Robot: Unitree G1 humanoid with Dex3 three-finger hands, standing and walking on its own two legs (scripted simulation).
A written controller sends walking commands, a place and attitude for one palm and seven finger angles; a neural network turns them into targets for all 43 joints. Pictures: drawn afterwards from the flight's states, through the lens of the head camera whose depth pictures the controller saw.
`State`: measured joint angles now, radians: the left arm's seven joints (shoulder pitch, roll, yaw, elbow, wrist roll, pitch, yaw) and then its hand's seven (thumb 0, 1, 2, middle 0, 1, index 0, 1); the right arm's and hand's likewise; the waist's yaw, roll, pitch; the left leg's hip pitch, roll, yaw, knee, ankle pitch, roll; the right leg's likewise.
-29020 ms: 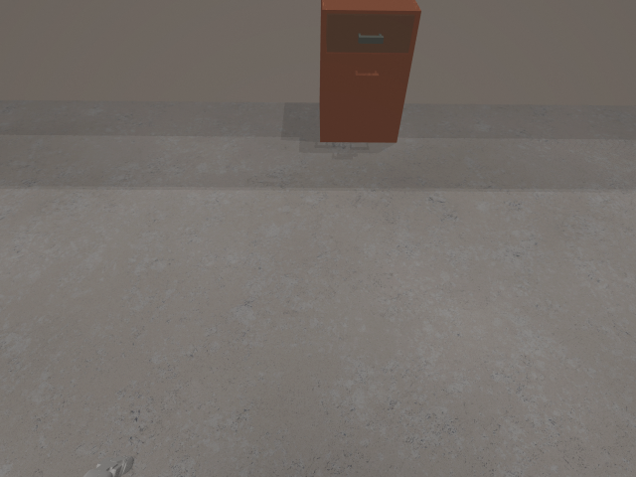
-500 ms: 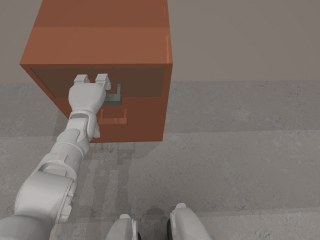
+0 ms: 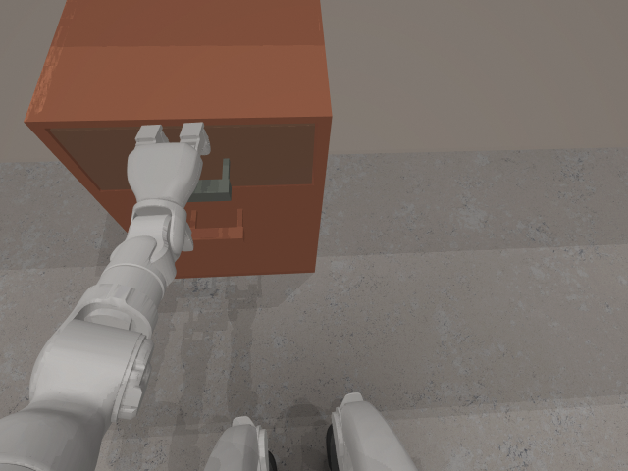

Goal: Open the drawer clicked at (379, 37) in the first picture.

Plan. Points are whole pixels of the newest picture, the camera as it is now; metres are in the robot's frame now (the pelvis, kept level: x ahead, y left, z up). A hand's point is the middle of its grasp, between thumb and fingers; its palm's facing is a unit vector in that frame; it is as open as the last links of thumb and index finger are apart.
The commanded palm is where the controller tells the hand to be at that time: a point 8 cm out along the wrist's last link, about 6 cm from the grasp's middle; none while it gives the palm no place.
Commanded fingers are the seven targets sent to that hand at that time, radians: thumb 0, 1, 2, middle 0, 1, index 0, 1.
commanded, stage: re-aim the fingers above the handle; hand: left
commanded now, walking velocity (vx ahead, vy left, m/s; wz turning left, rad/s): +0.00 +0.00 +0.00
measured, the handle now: (196, 178) +0.57 +0.14 -0.09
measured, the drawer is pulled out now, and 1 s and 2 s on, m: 0.00 0.00 0.00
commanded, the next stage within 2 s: lower the fingers behind the handle in 1.04 s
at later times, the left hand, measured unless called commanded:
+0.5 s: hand (163, 198) +0.50 +0.17 -0.03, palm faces -0.05 +0.05 -1.00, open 13.9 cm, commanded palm +0.47 +0.15 +0.02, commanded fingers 0.00 -0.50 0.30 -0.30 -1.20 -0.30 -1.20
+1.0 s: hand (168, 220) +0.47 +0.17 -0.06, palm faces -0.26 -0.02 -0.97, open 13.8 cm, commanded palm +0.47 +0.14 +0.02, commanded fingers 0.00 -0.50 0.30 -0.30 -1.20 -0.30 -1.20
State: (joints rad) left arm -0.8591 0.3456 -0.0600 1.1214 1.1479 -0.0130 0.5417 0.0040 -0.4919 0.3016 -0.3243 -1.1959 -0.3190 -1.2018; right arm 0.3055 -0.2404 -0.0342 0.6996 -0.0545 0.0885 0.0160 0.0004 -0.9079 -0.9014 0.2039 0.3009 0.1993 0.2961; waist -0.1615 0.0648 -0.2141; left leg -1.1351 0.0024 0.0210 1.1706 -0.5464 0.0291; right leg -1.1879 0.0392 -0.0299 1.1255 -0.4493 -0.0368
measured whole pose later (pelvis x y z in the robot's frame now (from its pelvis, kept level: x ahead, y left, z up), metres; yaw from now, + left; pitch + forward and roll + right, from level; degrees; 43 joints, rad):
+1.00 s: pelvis +0.00 +0.00 +0.01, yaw +0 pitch +29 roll +0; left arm -0.84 0.34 -0.15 1.12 0.99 0.17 0.36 0.00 -0.49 0.30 -0.32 -1.19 -0.31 -1.20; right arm 0.30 -0.23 -0.03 0.70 -0.03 0.09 0.02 0.00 -0.91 -0.90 0.20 0.30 0.20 0.30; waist -0.13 0.07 -0.16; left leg -1.09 -0.01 0.03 1.11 -0.52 0.03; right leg -1.15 0.03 -0.02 1.08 -0.43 -0.04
